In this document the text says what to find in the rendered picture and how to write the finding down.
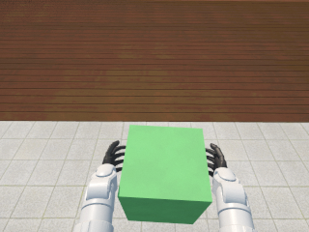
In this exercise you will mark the right robot hand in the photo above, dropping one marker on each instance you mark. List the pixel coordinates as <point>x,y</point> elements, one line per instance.
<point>218,158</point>

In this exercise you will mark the left robot forearm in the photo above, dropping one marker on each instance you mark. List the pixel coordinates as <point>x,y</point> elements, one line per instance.
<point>99,201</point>

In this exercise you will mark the carton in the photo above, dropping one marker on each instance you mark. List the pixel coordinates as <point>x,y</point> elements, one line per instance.
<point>165,176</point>

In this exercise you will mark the left robot hand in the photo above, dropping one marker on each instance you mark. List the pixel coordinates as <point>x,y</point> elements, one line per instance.
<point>110,155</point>

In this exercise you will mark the right robot forearm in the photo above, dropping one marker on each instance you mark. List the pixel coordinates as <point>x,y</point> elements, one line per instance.
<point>232,203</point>

